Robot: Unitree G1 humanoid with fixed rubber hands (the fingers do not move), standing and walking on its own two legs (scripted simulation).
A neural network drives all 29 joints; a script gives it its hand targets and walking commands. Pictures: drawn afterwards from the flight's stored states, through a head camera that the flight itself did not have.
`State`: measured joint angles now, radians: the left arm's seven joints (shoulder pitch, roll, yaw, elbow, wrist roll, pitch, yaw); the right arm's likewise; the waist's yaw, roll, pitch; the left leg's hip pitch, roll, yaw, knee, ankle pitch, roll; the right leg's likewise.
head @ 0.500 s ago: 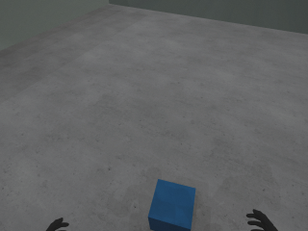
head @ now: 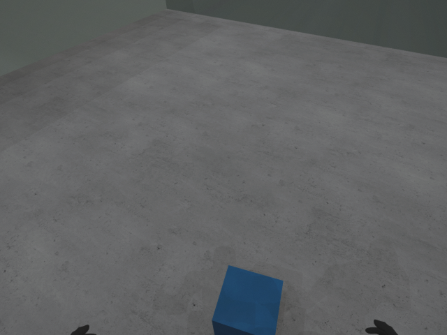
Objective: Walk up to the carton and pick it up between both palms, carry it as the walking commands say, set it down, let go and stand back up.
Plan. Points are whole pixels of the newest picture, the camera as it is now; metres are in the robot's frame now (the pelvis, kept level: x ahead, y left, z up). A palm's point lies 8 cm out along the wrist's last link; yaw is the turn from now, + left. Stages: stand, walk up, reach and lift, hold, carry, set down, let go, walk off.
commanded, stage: stand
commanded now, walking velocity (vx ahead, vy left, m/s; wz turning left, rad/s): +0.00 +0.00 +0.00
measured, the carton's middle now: (247, 310) +0.38 -0.06 -0.65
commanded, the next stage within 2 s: none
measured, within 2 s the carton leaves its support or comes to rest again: neither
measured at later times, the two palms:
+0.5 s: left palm out of the picture +0.08 +0.31 -0.09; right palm out of the picture +0.08 -0.30 -0.10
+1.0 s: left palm out of the picture +0.07 +0.32 -0.09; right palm out of the picture +0.06 -0.30 -0.10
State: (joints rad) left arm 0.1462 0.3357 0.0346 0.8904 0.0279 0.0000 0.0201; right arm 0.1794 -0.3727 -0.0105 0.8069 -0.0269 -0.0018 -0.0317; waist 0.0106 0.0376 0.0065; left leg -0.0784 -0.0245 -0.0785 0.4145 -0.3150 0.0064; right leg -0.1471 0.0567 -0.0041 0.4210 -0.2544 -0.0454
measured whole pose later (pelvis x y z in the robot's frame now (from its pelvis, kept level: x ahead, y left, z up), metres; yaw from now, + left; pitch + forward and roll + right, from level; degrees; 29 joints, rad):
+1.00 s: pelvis -0.03 +0.01 +0.01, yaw -1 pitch -2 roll +0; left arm 0.11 0.38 0.01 1.05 0.01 -0.01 0.01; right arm 0.15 -0.39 0.00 1.00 -0.02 -0.02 -0.02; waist 0.01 0.02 0.02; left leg -0.05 -0.03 -0.07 0.32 -0.23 0.01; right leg -0.13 0.04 0.02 0.34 -0.17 -0.03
